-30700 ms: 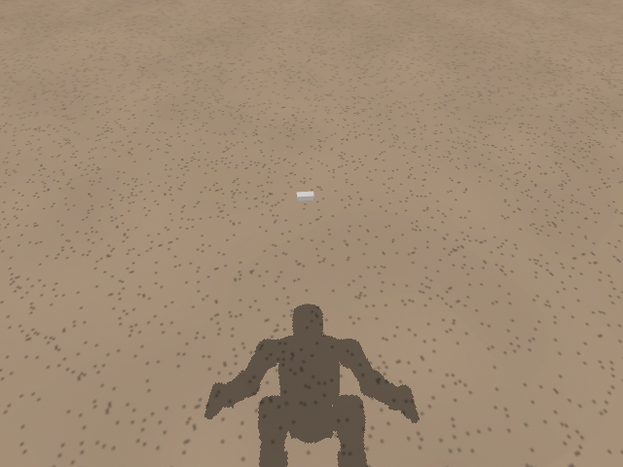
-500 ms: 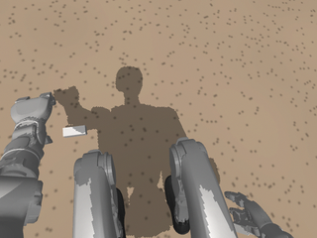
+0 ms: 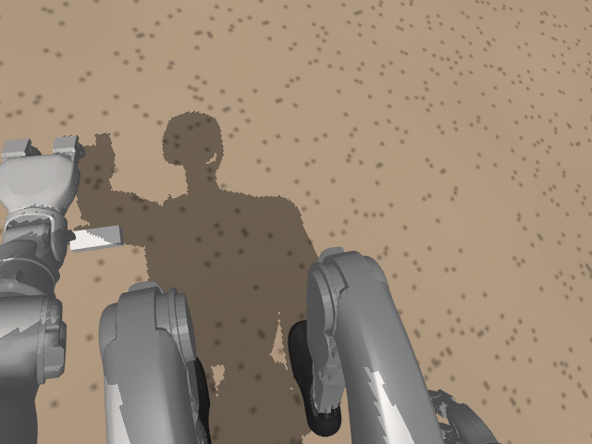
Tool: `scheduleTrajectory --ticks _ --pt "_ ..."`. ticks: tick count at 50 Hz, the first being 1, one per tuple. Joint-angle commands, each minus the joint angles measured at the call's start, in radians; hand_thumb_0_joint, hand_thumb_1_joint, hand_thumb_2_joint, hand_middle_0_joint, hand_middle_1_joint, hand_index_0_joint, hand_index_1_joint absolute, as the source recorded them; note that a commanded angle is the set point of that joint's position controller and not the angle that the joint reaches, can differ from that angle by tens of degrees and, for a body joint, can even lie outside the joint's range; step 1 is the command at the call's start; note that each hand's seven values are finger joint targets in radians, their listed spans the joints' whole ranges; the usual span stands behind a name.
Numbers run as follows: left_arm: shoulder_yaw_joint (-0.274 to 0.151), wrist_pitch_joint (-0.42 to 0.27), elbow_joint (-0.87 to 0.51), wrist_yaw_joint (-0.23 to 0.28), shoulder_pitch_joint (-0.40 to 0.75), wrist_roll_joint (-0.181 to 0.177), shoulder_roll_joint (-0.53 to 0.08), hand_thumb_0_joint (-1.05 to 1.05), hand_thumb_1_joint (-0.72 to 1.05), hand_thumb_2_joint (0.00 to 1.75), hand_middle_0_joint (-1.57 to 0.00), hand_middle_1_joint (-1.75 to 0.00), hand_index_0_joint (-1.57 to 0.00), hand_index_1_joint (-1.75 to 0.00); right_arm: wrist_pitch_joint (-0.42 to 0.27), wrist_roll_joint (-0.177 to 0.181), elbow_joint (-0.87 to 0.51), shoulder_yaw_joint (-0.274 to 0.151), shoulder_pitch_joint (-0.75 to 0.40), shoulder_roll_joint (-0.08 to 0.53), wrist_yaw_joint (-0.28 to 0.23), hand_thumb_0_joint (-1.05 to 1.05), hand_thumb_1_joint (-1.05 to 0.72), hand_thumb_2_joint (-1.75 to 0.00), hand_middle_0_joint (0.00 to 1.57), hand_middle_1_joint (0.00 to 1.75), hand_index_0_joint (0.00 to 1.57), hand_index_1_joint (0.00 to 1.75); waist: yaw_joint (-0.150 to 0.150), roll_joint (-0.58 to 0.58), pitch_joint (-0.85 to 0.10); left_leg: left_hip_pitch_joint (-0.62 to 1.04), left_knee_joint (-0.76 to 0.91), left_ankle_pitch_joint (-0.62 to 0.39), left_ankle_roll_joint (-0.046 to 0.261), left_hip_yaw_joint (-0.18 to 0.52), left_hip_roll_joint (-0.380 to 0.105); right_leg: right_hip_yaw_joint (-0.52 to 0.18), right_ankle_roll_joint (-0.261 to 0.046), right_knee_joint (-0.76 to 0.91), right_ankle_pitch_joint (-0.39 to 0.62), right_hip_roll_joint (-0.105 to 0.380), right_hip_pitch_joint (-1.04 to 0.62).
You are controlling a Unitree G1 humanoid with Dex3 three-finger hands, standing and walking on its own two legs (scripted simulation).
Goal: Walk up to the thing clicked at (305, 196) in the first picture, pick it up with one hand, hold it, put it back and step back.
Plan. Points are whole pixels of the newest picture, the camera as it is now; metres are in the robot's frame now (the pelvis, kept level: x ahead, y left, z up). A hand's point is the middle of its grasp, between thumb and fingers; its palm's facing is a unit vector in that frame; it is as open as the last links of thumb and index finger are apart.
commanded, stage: home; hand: left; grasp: from above
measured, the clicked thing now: (97, 238) +0.44 +0.26 -0.31
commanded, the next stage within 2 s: none
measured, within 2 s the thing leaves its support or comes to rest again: neither
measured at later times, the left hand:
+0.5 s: hand out of the picture +0.30 +0.24 +0.05, palm faces -0.26 -0.61 -0.75, open 8.2 cm
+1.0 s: hand out of the picture +0.23 +0.21 +0.27, palm faces +0.11 -0.95 -0.28, open 7.4 cm
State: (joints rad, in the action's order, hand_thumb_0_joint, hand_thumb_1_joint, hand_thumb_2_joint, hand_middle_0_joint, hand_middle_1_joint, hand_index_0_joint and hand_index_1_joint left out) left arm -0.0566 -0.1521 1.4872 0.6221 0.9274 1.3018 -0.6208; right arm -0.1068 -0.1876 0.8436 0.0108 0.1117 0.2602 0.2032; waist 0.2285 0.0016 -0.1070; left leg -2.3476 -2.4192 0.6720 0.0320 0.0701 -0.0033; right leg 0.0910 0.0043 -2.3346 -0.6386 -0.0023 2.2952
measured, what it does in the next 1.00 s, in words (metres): rises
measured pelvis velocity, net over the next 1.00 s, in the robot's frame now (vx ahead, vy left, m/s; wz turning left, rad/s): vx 0.06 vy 0.00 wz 0.11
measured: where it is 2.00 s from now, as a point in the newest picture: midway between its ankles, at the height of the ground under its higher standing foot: (258, 418)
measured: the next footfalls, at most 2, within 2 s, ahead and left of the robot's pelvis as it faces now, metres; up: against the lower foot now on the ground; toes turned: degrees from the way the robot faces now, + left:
none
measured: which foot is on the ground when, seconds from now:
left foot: down 0.00-1.00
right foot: down 0.00-1.00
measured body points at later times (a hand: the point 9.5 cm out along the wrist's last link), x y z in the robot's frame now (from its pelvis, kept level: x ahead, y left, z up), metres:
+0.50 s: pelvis +0.00 -0.01 +0.17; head +0.16 +0.03 +0.59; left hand +0.31 +0.27 +0.09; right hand +0.20 -0.27 +0.07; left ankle +0.08 +0.11 -0.29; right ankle +0.10 -0.12 -0.29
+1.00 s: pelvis +0.06 +0.00 +0.35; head +0.11 +0.02 +0.79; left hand +0.23 +0.26 +0.29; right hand +0.23 -0.21 +0.26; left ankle +0.08 +0.11 -0.29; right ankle +0.10 -0.12 -0.29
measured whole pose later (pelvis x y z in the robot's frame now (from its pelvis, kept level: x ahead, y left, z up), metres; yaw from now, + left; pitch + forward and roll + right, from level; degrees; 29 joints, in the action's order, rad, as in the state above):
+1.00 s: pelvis +0.06 +0.00 +0.35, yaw +6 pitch +17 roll -3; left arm -0.02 0.38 0.02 0.09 -0.35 -0.01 -0.25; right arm -0.14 0.05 0.54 0.07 0.26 0.20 -0.13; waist 0.07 -0.04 -0.19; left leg -1.00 -1.24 0.54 0.01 0.06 -0.01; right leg 0.06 0.00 -1.17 -0.51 -0.02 0.96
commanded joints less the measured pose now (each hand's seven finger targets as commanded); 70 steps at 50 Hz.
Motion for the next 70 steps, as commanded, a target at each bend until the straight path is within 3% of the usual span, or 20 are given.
scheduleTrajectory --ticks 1,2,3,5,6,8,10,11,13,14,16,19,21,23,29,38,47,52,60,70 --pt "-0.056 0.084 -0.184 -0.043 0.215 -0.103 -0.212 0.0 -0.2 0.94 -0.23 -0.72 -0.21 -0.74 -0.014 0.031 -0.066 -0.107 0.207 0.287 0.013 0.0 -0.89 -0.89 0.2 0.3 0.2 0.3 -0.072 -0.366 -0.793 0.723 0.365 -0.207 -0.027 -0.02 0.019 0.055 -0.055 0.249 0.208 -0.02 -0.357" --pt "-0.016 0.106 -0.134 -0.08 0.14 -0.138 -0.137 0.0 -0.17 0.98 -0.23 -0.72 -0.21 -0.75 -0.012 0.041 -0.057 -0.103 0.225 0.27 0.02 0.0 -0.89 -0.89 0.2 0.3 0.2 0.3 -0.076 -0.325 -0.771 0.714 0.376 -0.219 -0.021 -0.028 0.022 0.048 -0.053 0.274 0.218 -0.024 -0.397" --pt "-0.018 0.115 -0.163 -0.111 0.108 -0.181 -0.124 0.0 -0.12 0.98 -0.23 -0.71 -0.21 -0.73 -0.01 0.056 -0.072 -0.102 0.223 0.268 0.023 0.0 -0.89 -0.89 0.2 0.3 0.2 0.3 -0.073 -0.269 -0.766 0.684 0.38 -0.241 -0.012 -0.032 0.023 0.047 -0.047 0.294 0.243 -0.033 -0.452" --pt "-0.092 0.128 -0.329 -0.172 0.034 -0.253 -0.224 0.0 -0.02 0.97 -0.23 -0.67 -0.21 -0.69 0.002 0.092 -0.132 -0.116 0.226 0.276 0.016 0.0 -0.89 -0.9 0.2 0.3 0.2 0.3 -0.112 -0.18 -0.846 0.656 0.394 -0.28 0.011 -0.052 0.029 0.026 -0.037 0.353 0.294 -0.035 -0.622" --pt "-0.096 0.139 -0.377 -0.205 -0.044 -0.292 -0.206 0.0 0.06 1.0 -0.23 -0.66 -0.21 -0.68 0.012 0.107 -0.151 -0.121 0.24 0.265 0.011 0.0 -0.89 -0.9 0.2 0.3 0.2 0.3 -0.114 -0.141 -0.864 0.646 0.408 -0.288 0.016 -0.061 0.032 0.014 -0.034 0.384 0.31 -0.035 -0.698" --pt "0.062 0.156 -0.435 -0.294 -0.226 -0.383 0.036 0.0 0.22 0.98 -0.23 -0.59 -0.21 -0.61 0.027 0.131 -0.152 -0.107 0.238 0.224 0.009 0.0 -0.89 -0.9 0.2 0.3 0.2 0.3 -0.083 -0.058 -0.739 0.593 0.462 -0.228 0.022 -0.057 0.032 0.008 -0.028 0.449 0.276 -0.042 -0.717" --pt "-0.023 0.147 -0.787 -0.342 -0.184 -0.461 -0.099 0.0 0.35 0.91 -0.21 -0.5 -0.2 -0.51 0.035 0.155 -0.197 -0.119 0.231 0.233 -0.016 0.0 -0.9 -0.9 0.2 0.3 0.2 0.3 -0.124 -0.071 -0.817 0.638 0.496 -0.228 0.026 -0.057 0.029 -0.013 -0.029 0.499 0.288 -0.04 -0.805" --pt "-0.038 0.153 -0.843 -0.37 -0.243 -0.495 -0.106 0.0 0.39 0.93 -0.21 -0.49 -0.2 -0.5 0.039 0.16 -0.22 -0.125 0.226 0.236 -0.026 0.0 -0.9 -0.9 0.2 0.3 0.2 0.3 -0.136 -0.057 -0.825 0.646 0.511 -0.223 0.021 -0.057 0.029 -0.021 -0.031 0.52 0.285 -0.037 -0.839" --pt "0.035 0.158 -0.895 -0.419 -0.39 -0.562 0.015 0.0 0.49 0.93 -0.21 -0.46 -0.2 -0.47 0.038 0.169 -0.244 -0.122 0.193 0.207 -0.044 0.0 -0.9 -0.9 0.2 0.3 0.2 0.3 -0.116 0.019 -0.708 0.625 0.549 -0.182 0.026 -0.061 0.025 -0.032 -0.023 0.586 0.254 -0.042 -0.854" --pt "0.036 0.148 -0.99 -0.427 -0.364 -0.585 0.016 0.0 0.55 0.89 -0.2 -0.4 -0.2 -0.41 0.035 0.174 -0.246 -0.122 0.19 0.197 -0.057 0.0 -0.9 -0.9 0.2 0.3 0.2 0.3 -0.109 0.015 -0.694 0.647 0.569 -0.175 0.024 -0.058 0.021 -0.038 -0.022 0.606 0.248 -0.04 -0.864" --pt "-0.033 0.14 -1.114 -0.427 -0.322 -0.614 -0.044 0.0 0.71 0.81 -0.18 -0.29 -0.18 -0.29 0.032 0.183 -0.258 -0.126 0.167 0.185 -0.089 0.0 -0.9 -0.9 0.2 0.3 0.2 0.3 -0.14 -0.038 -0.731 0.71 0.601 -0.167 0.019 -0.066 0.02 -0.059 -0.028 0.65 0.222 -0.038 -0.897" --pt "0.019 0.146 -1.108 -0.425 -0.448 -0.651 0.065 0.0 0.89 0.9 -0.2 -0.3 -0.2 -0.3 0.019 0.195 -0.262 -0.119 0.122 0.168 -0.123 0.0 -0.9 -0.9 0.2 0.3 0.2 0.3 -0.136 -0.069 -0.608 0.777 0.693 -0.095 0.008 -0.049 0.016 -0.062 -0.036 0.7 0.136 -0.033 -0.85" --pt "-0.017 0.165 -1.119 -0.416 -0.519 -0.675 0.054 0.0 0.9 0.9 -0.2 -0.3 -0.2 -0.3 0.014 0.203 -0.272 -0.116 0.098 0.17 -0.145 0.0 -0.9 -0.9 0.2 0.3 0.2 0.3 -0.168 -0.128 -0.575 0.876 0.784 -0.031 -0.005 -0.022 0.012 -0.059 -0.044 0.731 0.067 -0.031 -0.829" --pt "0.011 0.188 -1.21 -0.424 -0.537 -0.722 0.087 0.0 0.9 0.9 -0.2 -0.3 -0.2 -0.3 0.007 0.208 -0.295 -0.116 0.065 0.172 -0.163 0.0 -0.9 -0.9 0.2 0.3 0.2 0.3 -0.172 -0.169 -0.586 0.97 0.857 0.004 -0.012 0.0 0.005 -0.054 -0.042 0.764 0.054 -0.03 -0.847" --pt "0.069 0.291 -1.35 -0.479 -0.737 -0.925 0.158 0.0 0.9 0.9 -0.2 -0.3 -0.2 -0.3 -0.022 0.226 -0.345 -0.087 -0.013 0.167 -0.224 0.0 -0.9 -0.9 0.2 0.3 0.2 0.3 -0.16 -0.143 -0.496 1.125 1.03 0.073 -0.012 0.039 0.0 -0.043 -0.03 0.9 0.025 -0.033 -0.949" --pt "0.014 0.388 -1.525 -0.502 -0.971 -1.175 0.186 0.0 0.9 0.9 -0.2 -0.3 -0.2 -0.3 -0.063 0.239 -0.408 -0.04 0.01 0.114 -0.291 0.0 -0.9 -0.9 0.2 0.3 0.2 0.3 -0.147 -0.117 -0.356 1.314 1.231 0.013 -0.005 0.03 0.005 -0.064 -0.027 1.136 0.046 -0.029 -1.185" --pt "-0.015 0.489 -1.666 -0.515 -1.236 -1.315 0.27 0.0 0.9 0.9 -0.2 -0.3 -0.2 -0.3 -0.086 0.236 -0.451 -0.01 0.104 0.077 -0.351 0.0 -0.9 -0.9 0.2 0.3 0.2 0.3 -0.157 -0.087 -0.322 1.574 1.401 -0.299 -0.012 0.002 0.007 -0.051 -0.027 1.353 0.281 -0.03 -1.5" --pt "-0.038 0.543 -1.764 -0.527 -1.366 -1.367 0.296 0.0 0.9 0.9 -0.2 -0.3 -0.2 -0.3 -0.105 0.229 -0.48 -0.002 0.136 0.064 -0.384 0.0 -0.9 -0.9 0.2 0.3 0.2 0.3 -0.174 -0.067 -0.247 1.67 1.501 -0.372 -0.014 0.001 0.006 -0.035 -0.022 1.463 0.344 -0.033 -1.625" --pt "-0.025 0.569 -1.81 -0.571 -1.446 -1.367 0.309 0.0 0.9 0.9 -0.2 -0.3 -0.2 -0.3 -0.144 0.211 -0.497 -0.01 0.151 0.068 -0.401 0.0 -0.9 -0.9 0.2 0.3 0.2 0.3 -0.178 -0.051 -0.128 1.723 1.575 -0.403 -0.01 -0.006 0.005 -0.023 -0.021 1.538 0.359 -0.035 -1.674" --pt "-0.037 0.549 -1.809 -0.597 -1.411 -1.355 0.29 0.0 0.9 0.9 -0.2 -0.3 -0.2 -0.3 -0.184 0.199 -0.488 -0.024 0.142 0.082 -0.398 0.0 -0.9 -0.9 0.2 0.3 0.2 0.3 -0.182 -0.08 -0.138 1.762 1.577 -0.441 -0.016 -0.013 0.008 -0.027 -0.019 1.539 0.383 -0.028 -1.697"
